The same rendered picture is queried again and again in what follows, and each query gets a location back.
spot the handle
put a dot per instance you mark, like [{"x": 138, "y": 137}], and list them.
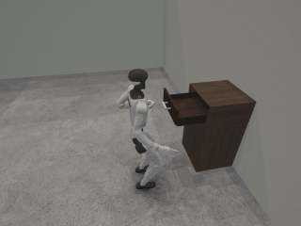
[{"x": 164, "y": 106}]

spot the right robot hand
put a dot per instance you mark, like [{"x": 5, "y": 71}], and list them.
[{"x": 164, "y": 152}]

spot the robot left forearm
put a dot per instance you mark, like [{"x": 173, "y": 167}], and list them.
[{"x": 126, "y": 105}]

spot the left robot hand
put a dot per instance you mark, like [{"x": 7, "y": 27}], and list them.
[{"x": 151, "y": 104}]

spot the cabinet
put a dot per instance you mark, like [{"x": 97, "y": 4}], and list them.
[{"x": 214, "y": 144}]

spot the humanoid robot torso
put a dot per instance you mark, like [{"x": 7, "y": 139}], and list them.
[{"x": 132, "y": 103}]

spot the drawer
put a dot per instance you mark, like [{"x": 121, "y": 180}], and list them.
[{"x": 186, "y": 108}]

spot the robot right forearm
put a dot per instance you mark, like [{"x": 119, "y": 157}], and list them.
[{"x": 142, "y": 138}]

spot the left robot shin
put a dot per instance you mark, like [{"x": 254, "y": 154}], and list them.
[{"x": 144, "y": 161}]

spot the robot left upper arm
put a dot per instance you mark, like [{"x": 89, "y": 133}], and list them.
[{"x": 124, "y": 97}]

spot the robot right upper arm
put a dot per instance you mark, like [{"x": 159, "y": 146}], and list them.
[{"x": 140, "y": 112}]

